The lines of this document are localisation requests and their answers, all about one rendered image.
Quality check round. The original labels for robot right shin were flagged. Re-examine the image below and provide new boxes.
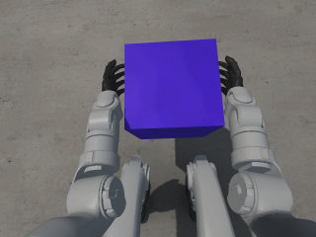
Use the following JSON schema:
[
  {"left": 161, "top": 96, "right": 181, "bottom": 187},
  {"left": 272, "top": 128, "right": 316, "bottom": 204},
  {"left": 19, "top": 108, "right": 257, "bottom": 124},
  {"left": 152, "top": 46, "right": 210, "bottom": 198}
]
[{"left": 190, "top": 155, "right": 217, "bottom": 211}]

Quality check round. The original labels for robot right thigh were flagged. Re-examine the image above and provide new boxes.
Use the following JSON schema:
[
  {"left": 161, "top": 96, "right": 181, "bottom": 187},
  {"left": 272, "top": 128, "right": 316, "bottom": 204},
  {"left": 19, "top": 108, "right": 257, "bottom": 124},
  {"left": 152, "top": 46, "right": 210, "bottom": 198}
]
[{"left": 186, "top": 159, "right": 236, "bottom": 237}]

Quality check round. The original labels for robot right upper arm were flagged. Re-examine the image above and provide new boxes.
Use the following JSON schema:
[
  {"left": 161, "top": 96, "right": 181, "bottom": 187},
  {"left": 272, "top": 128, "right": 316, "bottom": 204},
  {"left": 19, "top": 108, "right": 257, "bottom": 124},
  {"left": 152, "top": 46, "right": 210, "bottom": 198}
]
[{"left": 227, "top": 171, "right": 316, "bottom": 237}]

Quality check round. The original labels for robot left upper arm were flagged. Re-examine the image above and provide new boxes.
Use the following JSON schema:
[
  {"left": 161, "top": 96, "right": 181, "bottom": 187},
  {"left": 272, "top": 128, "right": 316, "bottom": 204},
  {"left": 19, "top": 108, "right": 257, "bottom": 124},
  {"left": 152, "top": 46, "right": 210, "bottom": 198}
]
[{"left": 24, "top": 174, "right": 126, "bottom": 237}]

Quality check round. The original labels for left robot forearm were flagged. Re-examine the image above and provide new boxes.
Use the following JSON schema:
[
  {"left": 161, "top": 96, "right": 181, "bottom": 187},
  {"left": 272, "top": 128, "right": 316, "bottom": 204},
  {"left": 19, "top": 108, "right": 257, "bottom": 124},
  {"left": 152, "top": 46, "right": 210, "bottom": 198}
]
[{"left": 66, "top": 90, "right": 123, "bottom": 211}]

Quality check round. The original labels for carton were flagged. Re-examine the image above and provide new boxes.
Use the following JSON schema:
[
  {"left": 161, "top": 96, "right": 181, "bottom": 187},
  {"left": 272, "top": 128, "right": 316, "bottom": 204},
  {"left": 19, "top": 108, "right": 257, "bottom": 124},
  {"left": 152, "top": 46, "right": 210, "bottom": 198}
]
[{"left": 124, "top": 39, "right": 225, "bottom": 139}]

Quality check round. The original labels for left robot hand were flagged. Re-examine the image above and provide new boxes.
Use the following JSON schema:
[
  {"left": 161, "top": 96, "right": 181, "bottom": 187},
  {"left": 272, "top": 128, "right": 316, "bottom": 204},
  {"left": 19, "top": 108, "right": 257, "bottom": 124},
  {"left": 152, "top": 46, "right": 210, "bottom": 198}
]
[{"left": 102, "top": 59, "right": 124, "bottom": 96}]

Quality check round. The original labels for right robot forearm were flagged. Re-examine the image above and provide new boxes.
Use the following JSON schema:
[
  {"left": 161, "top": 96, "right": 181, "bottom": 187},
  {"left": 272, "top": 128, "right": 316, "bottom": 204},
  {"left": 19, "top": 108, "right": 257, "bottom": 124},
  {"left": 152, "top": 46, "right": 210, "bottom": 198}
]
[{"left": 224, "top": 86, "right": 293, "bottom": 208}]

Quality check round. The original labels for right robot hand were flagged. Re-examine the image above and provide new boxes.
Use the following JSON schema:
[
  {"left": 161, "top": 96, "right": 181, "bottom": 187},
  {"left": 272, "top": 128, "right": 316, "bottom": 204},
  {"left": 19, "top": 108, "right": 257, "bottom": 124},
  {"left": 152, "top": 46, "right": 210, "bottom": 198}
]
[{"left": 218, "top": 55, "right": 244, "bottom": 97}]

